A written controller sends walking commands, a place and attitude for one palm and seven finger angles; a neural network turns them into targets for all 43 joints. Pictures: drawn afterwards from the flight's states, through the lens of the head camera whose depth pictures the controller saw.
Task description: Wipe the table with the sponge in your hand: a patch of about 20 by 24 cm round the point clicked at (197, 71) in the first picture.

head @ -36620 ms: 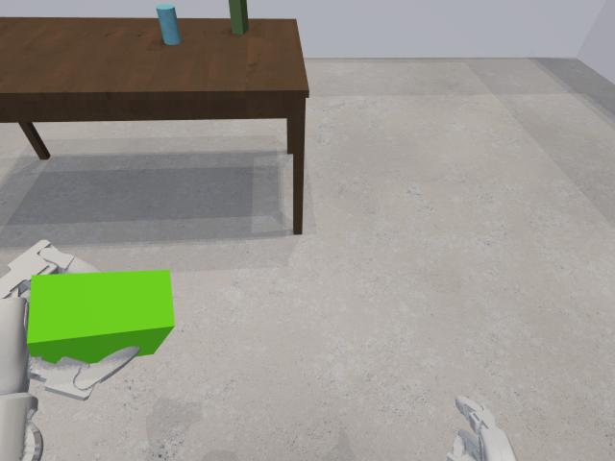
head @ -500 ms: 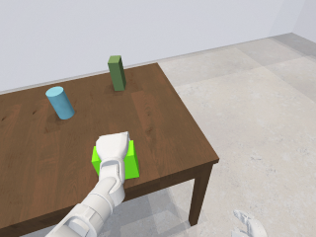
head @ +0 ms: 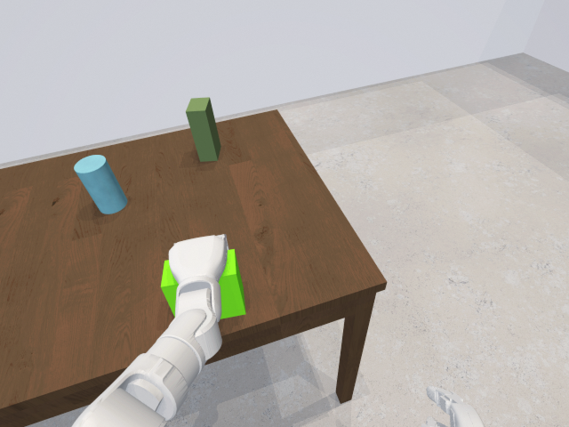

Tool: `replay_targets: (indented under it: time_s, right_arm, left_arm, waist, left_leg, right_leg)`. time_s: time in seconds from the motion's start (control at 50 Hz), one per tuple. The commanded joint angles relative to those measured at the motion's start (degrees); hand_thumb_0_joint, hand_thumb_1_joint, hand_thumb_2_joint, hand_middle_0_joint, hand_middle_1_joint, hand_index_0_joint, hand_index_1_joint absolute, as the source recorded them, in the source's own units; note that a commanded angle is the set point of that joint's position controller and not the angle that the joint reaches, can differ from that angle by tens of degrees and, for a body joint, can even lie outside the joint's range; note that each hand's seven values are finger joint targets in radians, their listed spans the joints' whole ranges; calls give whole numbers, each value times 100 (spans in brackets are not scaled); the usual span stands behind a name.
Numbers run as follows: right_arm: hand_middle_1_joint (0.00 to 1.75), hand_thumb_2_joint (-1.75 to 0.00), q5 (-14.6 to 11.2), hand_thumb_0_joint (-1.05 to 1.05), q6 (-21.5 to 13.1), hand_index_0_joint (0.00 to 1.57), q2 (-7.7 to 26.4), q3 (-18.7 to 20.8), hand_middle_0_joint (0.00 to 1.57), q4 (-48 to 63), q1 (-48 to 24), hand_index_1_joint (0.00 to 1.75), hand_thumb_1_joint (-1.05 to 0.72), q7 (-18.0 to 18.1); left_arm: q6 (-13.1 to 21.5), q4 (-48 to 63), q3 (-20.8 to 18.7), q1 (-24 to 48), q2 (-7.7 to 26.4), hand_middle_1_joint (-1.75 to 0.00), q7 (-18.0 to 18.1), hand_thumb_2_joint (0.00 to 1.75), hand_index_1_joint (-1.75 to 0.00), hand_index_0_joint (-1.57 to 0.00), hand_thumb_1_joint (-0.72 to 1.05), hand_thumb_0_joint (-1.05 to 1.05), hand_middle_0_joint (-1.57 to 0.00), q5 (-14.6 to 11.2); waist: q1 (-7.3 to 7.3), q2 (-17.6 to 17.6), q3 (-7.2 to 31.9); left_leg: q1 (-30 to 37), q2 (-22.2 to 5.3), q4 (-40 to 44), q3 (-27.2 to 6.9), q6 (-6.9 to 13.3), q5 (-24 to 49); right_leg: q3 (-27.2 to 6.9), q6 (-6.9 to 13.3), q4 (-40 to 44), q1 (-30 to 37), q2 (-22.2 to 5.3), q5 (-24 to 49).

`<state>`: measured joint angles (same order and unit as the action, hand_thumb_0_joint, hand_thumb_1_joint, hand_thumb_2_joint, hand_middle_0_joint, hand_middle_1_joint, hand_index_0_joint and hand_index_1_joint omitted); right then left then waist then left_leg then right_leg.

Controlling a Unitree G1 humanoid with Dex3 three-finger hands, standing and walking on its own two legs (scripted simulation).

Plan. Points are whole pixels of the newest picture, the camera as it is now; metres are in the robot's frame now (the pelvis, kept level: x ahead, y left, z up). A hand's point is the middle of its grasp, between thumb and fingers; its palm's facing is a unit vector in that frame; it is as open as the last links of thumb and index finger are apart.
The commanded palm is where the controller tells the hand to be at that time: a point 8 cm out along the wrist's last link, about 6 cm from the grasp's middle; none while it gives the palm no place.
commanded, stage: wipe forward along the third lane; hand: left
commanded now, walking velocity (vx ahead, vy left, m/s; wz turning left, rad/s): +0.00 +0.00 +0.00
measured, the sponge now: (208, 294) +0.34 +0.18 -0.03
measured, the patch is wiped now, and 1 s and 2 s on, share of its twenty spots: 0.60 0.75 1.00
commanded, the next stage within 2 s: wipe back along the third lane in 1.48 s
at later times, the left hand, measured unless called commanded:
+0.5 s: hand (211, 248) +0.41 +0.18 +0.01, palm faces -0.11 -0.01 -0.99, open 10.0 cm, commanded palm +0.39 +0.18 +0.04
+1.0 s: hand (210, 234) +0.44 +0.19 +0.01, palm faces -0.10 +0.01 -1.00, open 10.0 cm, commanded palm +0.43 +0.20 +0.04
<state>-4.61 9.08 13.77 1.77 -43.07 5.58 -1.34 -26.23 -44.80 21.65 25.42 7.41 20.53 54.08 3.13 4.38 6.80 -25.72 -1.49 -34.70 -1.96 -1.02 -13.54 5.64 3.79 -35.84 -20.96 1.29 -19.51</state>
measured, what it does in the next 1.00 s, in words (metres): stands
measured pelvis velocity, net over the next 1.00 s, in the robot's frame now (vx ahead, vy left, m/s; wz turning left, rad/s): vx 0.00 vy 0.00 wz -0.03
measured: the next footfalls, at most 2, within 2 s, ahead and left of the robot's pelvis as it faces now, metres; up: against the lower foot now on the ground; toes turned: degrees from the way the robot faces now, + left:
none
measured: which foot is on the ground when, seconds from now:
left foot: down 0.00-1.00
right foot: down 0.00-1.00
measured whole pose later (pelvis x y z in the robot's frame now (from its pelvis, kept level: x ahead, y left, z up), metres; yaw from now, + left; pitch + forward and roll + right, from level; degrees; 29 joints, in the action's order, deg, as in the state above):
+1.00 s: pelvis +0.00 +0.00 -0.01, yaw -2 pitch +13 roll -1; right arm -3.5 6.9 14.2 1.0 -44.0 10.9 0.2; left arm -22.1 -66.7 9.8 46.5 14.1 21.9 56.4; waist -3.8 3.2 8.3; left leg -38.5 -2.9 -40.4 -1.6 -0.7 -15.1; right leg 4.9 3.7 -39.7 -33.4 2.7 -19.6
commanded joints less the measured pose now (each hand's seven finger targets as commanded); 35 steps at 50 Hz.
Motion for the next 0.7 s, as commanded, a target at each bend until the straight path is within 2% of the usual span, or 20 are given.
replay_targets:
  time_s: [0.0, 0.02, 0.04, 0.06, 0.08, 0.14, 0.16, 0.18, 0.26, 0.3, 0.32, 0.38, 0.4, 0.46, 0.48, 0.5, 0.54, 0.58, 0.62, 0.68]
  right_arm:
    - [30, -90, 33, 0, -229, 20, 577, 136, 20, 766, -726, 30, -90, 95]
    - [30, -90, 39, 0, -231, 20, 591, 130, 20, 723, -687, 30, -90, 123]
    - [30, -90, 47, 0, -233, 20, 586, 117, 20, 706, -665, 30, -90, 141]
    - [30, -90, 67, 0, -215, 20, 616, 129, 20, 676, -627, 30, -90, 163]
    - [30, -90, 59, 0, -209, 20, 599, 120, 20, 704, -577, 30, -90, 168]
    - [30, -90, 66, 0, -186, 20, 599, 117, 20, 670, -493, 30, -90, 189]
    - [30, -90, 79, 0, -175, 20, 614, 122, 20, 665, -479, 30, -90, 200]
    - [30, -90, 74, 0, -174, 20, 623, 117, 20, 680, -413, 30, -90, 208]
    - [30, -90, 73, 0, -160, 20, 627, 110, 20, 700, -288, 30, -90, 256]
    - [30, -90, 85, 0, -159, 20, 660, 116, 20, 656, -164, 30, -90, 262]
    - [30, -90, 91, 0, -160, 20, 660, 116, 20, 673, -136, 30, -90, 259]
    - [30, -90, 86, 0, -173, 20, 698, 128, 20, 648, -14, 30, -90, 276]
    - [30, -90, 90, 0, -182, 20, 692, 139, 20, 650, 24, 30, -90, 261]
    - [30, -90, 85, 0, -194, 20, 728, 141, 20, 648, 121, 30, -90, 263]
    - [30, -90, 84, 0, -202, 20, 747, 144, 20, 615, 187, 30, -90, 262]
    - [30, -90, 83, 0, -215, 20, 732, 154, 20, 618, 222, 30, -90, 250]
    - [30, -90, 81, 0, -241, 20, 762, 158, 20, 564, 272, 30, -90, 236]
    - [30, -90, 85, 0, -276, 20, 770, 175, 20, 543, 360, 30, -90, 234]
    - [30, -90, 101, 0, -286, 20, 786, 171, 20, 512, 412, 30, -90, 227]
    - [30, -90, 111, 0, -303, 20, 780, 199, 20, 510, 471, 30, -90, 192]
  left_arm:
    - [202, 352, -256, 2154, 222, -160, 139, 130, -160, -120, 10, 0, -120, 90]
    - [197, 187, -335, 2251, 328, -160, 141, 130, -160, -120, 10, 0, -120, 137]
    - [190, 60, -371, 2335, 367, -160, 149, 130, -160, -120, 10, 0, -120, 167]
    - [200, -21, -653, 2356, 644, -160, 159, 130, -160, -120, 10, 0, -120, 199]
    - [205, -111, -472, 2386, 450, -160, 155, 130, -160, -120, 10, 0, -120, 198]
    - [162, -495, -482, 2590, 444, -160, 170, 130, -160, -120, 10, 0, -120, 255]
    - [157, -544, -683, 2635, 619, -160, 172, 130, -160, -120, 10, 0, -120, 212]
    - [157, -587, -663, 2751, 644, -160, 181, 130, -160, -120, 10, 0, -120, 173]
    - [169, -703, -904, 2962, 979, -160, 162, 130, -160, -120, 10, 0, -120, 144]
    - [182, -873, -954, 2922, 1102, -160, 165, 130, -160, -120, 10, 0, -120, 195]
    - [187, -873, -898, 2923, 1037, -160, 151, 130, -160, -120, 10, 0, -120, 195]
    - [243, -901, -1069, 3100, 1316, -160, 138, 130, -160, -120, 10, 0, -120, 194]
    - [244, -1001, -1019, 2968, 1222, -160, 131, 130, -160, -120, 10, 0, -120, 194]
    - [300, -984, -1252, 2985, 1524, -160, 99, 130, -160, -120, 10, 0, -120, 191]
    - [327, -986, -1193, 3103, 1542, -160, 113, 130, -160, -120, 10, 0, -120, 243]
    - [330, -1080, -1100, 3027, 1408, -160, 114, 130, -160, -120, 10, 0, -120, 266]
    - [329, -1179, -1145, 3199, 1510, -160, 137, 130, -160, -120, 10, 0, -120, 286]
    - [379, -1193, -1176, 3326, 1536, -160, 157, 130, -160, -120, 10, 0, -120, 258]
    - [388, -1273, -1324, 3252, 1736, -160, 185, 130, -160, -120, 10, 0, -120, 274]
    - [409, -1289, -1265, 3270, 1593, -160, 206, 130, -160, -120, 10, 0, -120, 275]
  waist:
    - [-402, -1090, 717]
    - [-423, -1150, 705]
    - [-425, -1042, 698]
    - [-370, -1047, 788]
    - [-425, -1061, 826]
    - [-477, -956, 831]
    - [-431, -989, 929]
    - [-493, -1003, 984]
    - [-517, -1036, 1230]
    - [-532, -904, 1183]
    - [-541, -928, 1226]
    - [-582, -911, 1300]
    - [-587, -918, 1206]
    - [-561, -1014, 1359]
    - [-611, -895, 1317]
    - [-627, -870, 1206]
    - [-681, -938, 1129]
    - [-699, -942, 1282]
    - [-665, -878, 1427]
    - [-704, -895, 1513]
  left_leg:
    - [491, 332, 193, 241, 363, 59]
    - [423, 332, 171, 241, 358, 9]
    - [364, 337, 154, 245, 353, -33]
    - [344, 310, 167, 210, 341, -16]
    - [299, 331, 121, 237, 351, -6]
    - [147, 312, 41, 266, 330, -82]
    - [110, 293, 45, 241, 329, -58]
    - [76, 301, -8, 266, 341, -44]
    - [-117, 286, -68, 257, 355, 39]
    - [-167, 274, -106, 276, 352, 42]
    - [-183, 273, -111, 283, 360, 32]
    - [-238, 248, -120, 275, 372, 60]
    - [-275, 256, -146, 305, 377, 65]
    - [-392, 241, -123, 271, 375, 132]
    - [-360, 235, -126, 284, 383, 133]
    - [-395, 237, -142, 301, 382, 74]
    - [-426, 210, -133, 298, 389, -23]
    - [-418, 217, -159, 283, 398, 33]
    - [-484, 214, -210, 312, 392, 101]
    - [-433, 202, -239, 315, 407, 264]
  right_leg:
    - [-495, -142, 871, -199, -36, 947]
    - [-524, -150, 866, -241, -43, 879]
    - [-537, -151, 854, -299, -46, 805]
    - [-553, -126, 836, -265, -27, 817]
    - [-520, -148, 768, -267, -41, 866]
    - [-531, -156, 738, -427, -48, 771]
    - [-554, -151, 737, -375, -32, 825]
    - [-568, -181, 689, -317, -52, 910]
    - [-631, -227, 653, -142, -70, 1134]
    - [-630, -225, 610, -199, -71, 1180]
    - [-641, -235, 624, -187, -65, 1179]
    - [-665, -248, 611, -150, -59, 1230]
    - [-671, -252, 633, -178, -61, 1286]
    - [-687, -257, 613, -18, -55, 1444]
    - [-675, -254, 588, -102, -51, 1420]
    - [-664, -257, 611, -210, -48, 1306]
    - [-670, -261, 656, -323, -41, 1144]
    - [-644, -265, 605, -295, -21, 1208]
    - [-691, -266, 563, -180, -47, 1388]
    - [-651, -276, 514, -180, -30, 1680]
